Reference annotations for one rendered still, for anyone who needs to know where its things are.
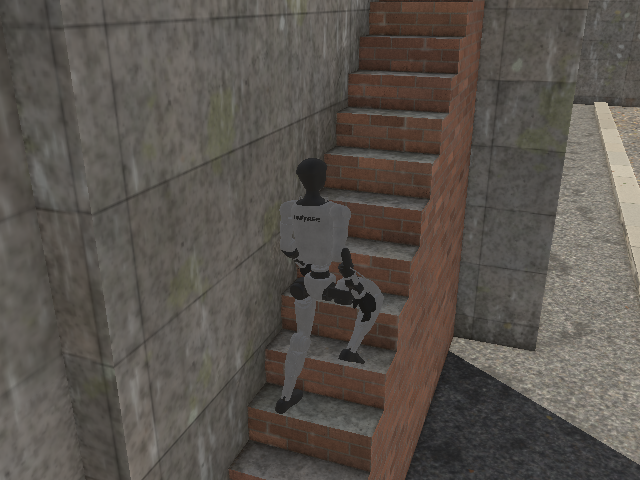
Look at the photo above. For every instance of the robot right shin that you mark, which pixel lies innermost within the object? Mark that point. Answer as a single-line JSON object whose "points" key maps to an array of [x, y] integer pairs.
{"points": [[362, 328]]}

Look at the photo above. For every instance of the right robot foot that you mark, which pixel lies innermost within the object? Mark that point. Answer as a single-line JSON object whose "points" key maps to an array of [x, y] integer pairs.
{"points": [[349, 356]]}

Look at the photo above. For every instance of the robot right upper arm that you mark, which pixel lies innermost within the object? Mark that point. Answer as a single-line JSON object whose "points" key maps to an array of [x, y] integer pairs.
{"points": [[341, 215]]}

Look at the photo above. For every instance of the robot right hand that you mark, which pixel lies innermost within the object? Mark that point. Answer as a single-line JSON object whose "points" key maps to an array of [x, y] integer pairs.
{"points": [[367, 305]]}

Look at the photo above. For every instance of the left robot forearm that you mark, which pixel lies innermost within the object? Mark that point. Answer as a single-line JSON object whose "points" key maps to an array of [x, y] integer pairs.
{"points": [[296, 257]]}

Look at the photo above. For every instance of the right robot forearm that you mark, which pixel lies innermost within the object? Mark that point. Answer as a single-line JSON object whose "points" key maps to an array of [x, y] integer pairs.
{"points": [[349, 276]]}

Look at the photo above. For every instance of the robot left upper arm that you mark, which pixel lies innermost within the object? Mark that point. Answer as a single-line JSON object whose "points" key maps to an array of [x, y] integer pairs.
{"points": [[287, 243]]}

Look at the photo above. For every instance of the robot left hand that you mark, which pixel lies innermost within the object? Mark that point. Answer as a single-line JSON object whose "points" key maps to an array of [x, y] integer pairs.
{"points": [[305, 270]]}

